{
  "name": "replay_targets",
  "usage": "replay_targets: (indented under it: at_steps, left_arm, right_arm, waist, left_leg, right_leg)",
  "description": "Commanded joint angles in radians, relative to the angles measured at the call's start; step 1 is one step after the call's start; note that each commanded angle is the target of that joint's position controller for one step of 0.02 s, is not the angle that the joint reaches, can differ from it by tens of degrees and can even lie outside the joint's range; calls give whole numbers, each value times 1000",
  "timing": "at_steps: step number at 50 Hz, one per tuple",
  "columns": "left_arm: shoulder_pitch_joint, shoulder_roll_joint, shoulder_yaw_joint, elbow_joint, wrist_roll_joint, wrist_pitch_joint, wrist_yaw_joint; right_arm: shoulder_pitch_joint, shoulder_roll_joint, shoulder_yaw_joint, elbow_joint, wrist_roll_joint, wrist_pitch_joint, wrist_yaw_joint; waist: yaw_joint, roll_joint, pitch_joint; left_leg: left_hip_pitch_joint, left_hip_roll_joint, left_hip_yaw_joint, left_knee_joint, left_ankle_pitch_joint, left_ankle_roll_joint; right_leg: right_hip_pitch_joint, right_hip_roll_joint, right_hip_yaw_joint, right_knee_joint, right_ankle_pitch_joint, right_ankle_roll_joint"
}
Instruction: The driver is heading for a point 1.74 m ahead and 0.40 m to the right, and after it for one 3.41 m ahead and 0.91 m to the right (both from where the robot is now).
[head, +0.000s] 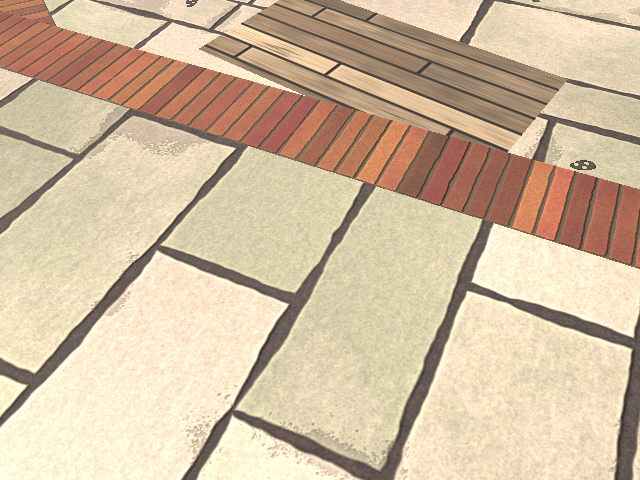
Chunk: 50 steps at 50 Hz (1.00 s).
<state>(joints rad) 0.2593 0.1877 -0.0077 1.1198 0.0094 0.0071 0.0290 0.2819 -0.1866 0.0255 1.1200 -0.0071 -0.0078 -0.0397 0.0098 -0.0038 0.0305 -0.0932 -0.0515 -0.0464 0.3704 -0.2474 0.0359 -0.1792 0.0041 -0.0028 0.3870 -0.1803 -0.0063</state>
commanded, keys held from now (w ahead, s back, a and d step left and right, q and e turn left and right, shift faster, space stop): no key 0.26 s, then w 0.74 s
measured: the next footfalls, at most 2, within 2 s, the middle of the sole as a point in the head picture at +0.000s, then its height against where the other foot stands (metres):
left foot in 1.02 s outside the picture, level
right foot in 1.56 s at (398, 378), level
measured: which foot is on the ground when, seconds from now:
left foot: down 0.00-0.56, up 0.58-1.00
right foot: down 0.00-1.00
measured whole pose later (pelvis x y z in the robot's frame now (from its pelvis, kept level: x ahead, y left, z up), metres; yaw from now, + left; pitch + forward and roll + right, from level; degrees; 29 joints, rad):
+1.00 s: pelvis +0.27 -0.04 -0.02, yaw -1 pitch +1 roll +0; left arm 0.54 0.14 0.00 1.14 0.02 -0.10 0.02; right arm -0.02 -0.17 -0.02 0.91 -0.02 -0.06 0.02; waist 0.05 0.00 0.07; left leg -0.50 -0.04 0.14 0.56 -0.12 0.13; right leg 0.18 0.05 -0.05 0.29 -0.45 -0.07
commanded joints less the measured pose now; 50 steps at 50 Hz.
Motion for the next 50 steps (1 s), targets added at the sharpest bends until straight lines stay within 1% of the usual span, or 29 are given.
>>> replay_targets:
  at_steps: [1, 13, 14, 16, 17, 18, 19, 20, 21, 23, 24, 25, 26, 27, 28, 29, 30, 31, 32, 34, 36, 38, 42, 44, 45, 47, 48, 49, 50]
  left_arm:
    - [55, 87, 12, -2, 0, -5, 4]
    - [73, 61, 10, 24, 0, -6, 10]
    - [80, 55, 9, 28, 1, -5, 9]
    - [77, 72, 19, 20, 4, 1, 7]
    - [70, 74, 24, 9, 8, 3, 2]
    - [51, 69, 25, -5, 13, 4, -3]
    - [25, 47, 21, -25, 18, 0, -9]
    - [1, 19, 16, -45, 25, -10, -15]
    - [-23, 16, 16, -66, 34, -22, -19]
    - [-46, 47, 27, -98, 28, -46, -29]
    - [-32, 50, 31, -108, 23, -57, -35]
    - [0, 44, 33, -106, 15, -67, -39]
    - [81, 29, 36, -82, 6, -74, -39]
    - [199, 32, 45, -37, 0, -79, -36]
    - [324, 90, 65, -8, 11, -87, -26]
    - [463, 212, 97, 21, 7, -83, -23]
    - [419, 162, 86, 23, 6, -70, -21]
    - [312, 123, 74, -18, 11, -72, -26]
    - [240, 110, 69, -44, 14, -80, -28]
    - [204, 75, 54, -55, 10, -96, -25]
    - [263, 62, 45, -28, 6, -107, -21]
    - [313, 59, 37, -9, 4, -110, -17]
    - [323, 54, 23, -8, 7, -111, -12]
    - [332, 64, 22, -3, 7, -114, -7]
    - [335, 74, 23, 0, 8, -116, -5]
    - [313, 95, 28, 0, 8, -122, -2]
    - [296, 107, 31, -2, 8, -122, 1]
    - [278, 119, 36, -6, 10, -120, 2]
    - [251, 129, 39, -12, 5, -114, 0]
  right_arm:
    - [59, -87, -13, -6, 0, -5, -4]
    - [92, -57, -13, 17, -1, -5, -8]
    - [103, -52, -13, 21, -3, -4, -8]
    - [114, -83, -28, 18, -5, 2, -7]
    - [118, -98, -37, 11, -7, 7, -4]
    - [138, -102, -43, 7, -8, 11, -1]
    - [172, -109, -49, 11, -7, 10, 0]
    - [210, -125, -58, 19, -7, 7, -1]
    - [217, -134, -67, 21, -9, 2, -1]
    - [203, -141, -77, 9, -17, -13, 4]
    - [187, -146, -81, 4, -17, -21, 6]
    - [158, -139, -83, -5, -11, -27, 8]
    - [112, -130, -83, -19, -2, -31, 10]
    - [77, -118, -81, -35, -2, -36, 11]
    - [45, -74, -69, -60, -6, -49, 17]
    - [43, -13, -54, -104, -5, -62, 28]
    - [18, -96, -72, -110, -39, -61, 34]
    - [4, -73, -70, -110, -40, -64, 44]
    - [9, -45, -63, -104, -29, -71, 53]
    - [7, -50, -69, -103, -30, -68, 65]
    - [-1, -58, -76, -108, -29, -54, 69]
    - [-61, -49, -75, -132, -26, -43, 69]
    - [-266, -26, -60, -214, -16, -37, 71]
    - [-329, -18, -51, -239, -9, -37, 70]
    - [-337, -26, -51, -247, -8, -36, 68]
    - [-289, -57, -61, -244, -7, -39, 57]
    - [-220, -78, -71, -226, -7, -43, 51]
    - [-98, -101, -85, -188, -6, -50, 44]
    - [51, -117, -99, -138, -9, -58, 37]
  waist:
    - [2, 5, 37]
    - [-1, 5, 43]
    - [-3, 6, 23]
    - [-7, 27, 46]
    - [-12, 49, 79]
    - [-26, 61, 128]
    - [-44, 96, 162]
    - [-58, 148, 175]
    - [-63, 164, 193]
    - [-54, 135, 178]
    - [-37, 137, 174]
    - [-9, 129, 169]
    - [39, 113, 153]
    - [87, 74, 126]
    - [139, -75, 88]
    - [161, -331, 21]
    - [106, -180, 83]
    - [58, -63, 138]
    - [28, -24, 145]
    - [-3, -28, 117]
    - [-7, -57, 83]
    - [-2, -69, 75]
    - [23, -83, 121]
    - [33, -97, 130]
    - [30, -104, 127]
    - [-8, -110, 88]
    - [-43, -114, 47]
    - [-95, -114, -16]
    - [-163, -100, -85]
  left_leg:
    - [-96, 117, -94, -73, 133, 27]
    - [-93, 117, -87, -62, 138, 24]
    - [-87, 110, -86, -74, 55, 27]
    - [-121, 87, -96, -71, -222, 56]
    - [-151, 94, -127, -79, -382, 80]
    - [-166, 118, -176, -103, -498, 106]
    - [-148, 166, -254, -142, -571, 136]
    - [-107, 238, -353, -199, -610, 174]
    - [-94, 300, -418, -229, -581, 207]
    - [-64, 324, -423, -235, -462, 225]
    - [-68, 319, -394, -213, -410, 220]
    - [-107, 292, -340, -185, -354, 200]
    - [-196, 244, -266, -138, -299, 170]
    - [-304, 188, -199, -50, -237, 141]
    - [-428, 98, -74, 191, -147, 101]
    - [-602, -28, 90, 514, -239, 54]
    - [-652, 28, 42, 698, -269, 64]
    - [-660, 76, 14, 759, -173, 72]
    - [-632, 105, 7, 761, -84, 66]
    - [-593, 128, 30, 724, -1, 48]
    - [-603, 113, 71, 714, 28, 33]
    - [-633, 102, 103, 689, 47, 21]
    - [-599, 70, 164, 457, 126, 11]
    - [-520, 45, 194, 323, 161, 25]
    - [-478, 34, 204, 282, 164, 39]
    - [-370, 2, 208, 239, 150, 78]
    - [-295, -19, 204, 232, 126, 98]
    - [-188, -34, 188, 210, 111, 120]
    - [-19, -27, 174, 130, 148, 139]
  right_leg:
    - [37, -91, 88, -46, 92, -29]
    - [28, -89, 89, -40, 96, -32]
    - [35, -80, 85, -45, 21, -33]
    - [-7, -32, 56, 7, -220, -50]
    - [-63, -11, 46, 42, -348, -63]
    - [-142, 1, 43, 82, -415, -70]
    - [-219, 20, 20, 149, -405, -69]
    - [-279, 34, -30, 244, -324, -62]
    - [-316, 9, -52, 307, -250, -62]
    - [-349, -24, -34, 352, -262, -68]
    - [-324, -34, -33, 310, -267, -74]
    - [-238, -27, -48, 232, -233, -78]
    - [-68, 3, -78, 128, -162, -80]
    - [132, 34, -76, 55, -129, -77]
    - [305, -92, 121, -68, -218, -94]
    - [418, -332, 556, -237, -438, -184]
    - [325, -382, 623, -243, -455, -206]
    - [239, -356, 543, -242, -412, -200]
    - [188, -315, 446, -253, -294, -189]
    - [175, -245, 294, -265, -82, -165]
    - [225, -212, 193, -233, 200, -152]
    - [244, -196, 127, -212, 394, -148]
    - [182, -162, 58, -230, 521, -141]
    - [168, -162, 37, -233, 585, -140]
    - [176, -173, 33, -226, 639, -141]
    - [213, -193, 16, -147, 861, -132]
    - [236, -199, 8, -62, 973, -127]
    - [253, -200, 4, 75, 1020, -124]
    - [208, -184, -11, 258, 943, -119]
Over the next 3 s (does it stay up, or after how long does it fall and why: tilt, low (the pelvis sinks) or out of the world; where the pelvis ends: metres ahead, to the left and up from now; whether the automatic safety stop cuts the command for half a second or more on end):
stays up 1.31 -0.16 0.00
